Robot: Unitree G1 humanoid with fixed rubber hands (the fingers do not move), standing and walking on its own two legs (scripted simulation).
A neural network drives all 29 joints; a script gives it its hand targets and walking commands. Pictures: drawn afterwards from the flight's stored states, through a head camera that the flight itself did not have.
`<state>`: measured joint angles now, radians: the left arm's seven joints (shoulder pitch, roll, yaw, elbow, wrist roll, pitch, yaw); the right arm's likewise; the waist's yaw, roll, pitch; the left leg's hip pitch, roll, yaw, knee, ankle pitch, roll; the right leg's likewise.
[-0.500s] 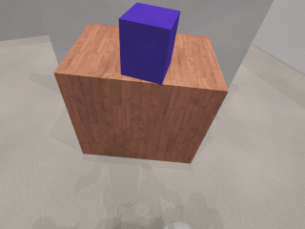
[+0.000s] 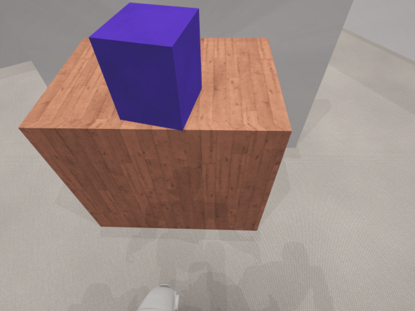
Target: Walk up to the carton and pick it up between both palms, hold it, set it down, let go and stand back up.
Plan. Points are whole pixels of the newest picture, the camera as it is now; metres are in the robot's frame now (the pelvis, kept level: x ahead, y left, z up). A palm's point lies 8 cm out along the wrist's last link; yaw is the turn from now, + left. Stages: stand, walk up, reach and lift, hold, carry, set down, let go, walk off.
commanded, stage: walk up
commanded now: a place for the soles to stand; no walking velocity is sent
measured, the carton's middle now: (156, 67) +0.72 +0.15 +0.08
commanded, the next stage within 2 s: none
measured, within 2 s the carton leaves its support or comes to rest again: neither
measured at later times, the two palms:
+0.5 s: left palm out of the picture +0.08 +0.33 -0.12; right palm out of the picture +0.15 -0.27 -0.11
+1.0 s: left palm out of the picture +0.11 +0.33 -0.11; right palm out of the picture +0.15 -0.27 -0.11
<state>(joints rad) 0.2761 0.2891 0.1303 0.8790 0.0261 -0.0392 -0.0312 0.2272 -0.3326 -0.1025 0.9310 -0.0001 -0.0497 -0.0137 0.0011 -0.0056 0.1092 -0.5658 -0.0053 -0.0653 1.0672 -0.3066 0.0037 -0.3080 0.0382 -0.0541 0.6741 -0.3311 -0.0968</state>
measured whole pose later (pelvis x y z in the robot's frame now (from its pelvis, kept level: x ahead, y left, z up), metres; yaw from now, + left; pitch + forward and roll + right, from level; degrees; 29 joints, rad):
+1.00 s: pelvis +0.04 +0.02 +0.00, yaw +1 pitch -3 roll +0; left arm 0.17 0.33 0.13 0.99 0.02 -0.04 0.00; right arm 0.12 -0.33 -0.07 0.93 0.00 -0.01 0.03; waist 0.00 0.01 0.10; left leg -0.39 -0.03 -0.06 0.76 -0.33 0.01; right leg -0.25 0.02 -0.08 0.67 -0.38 -0.05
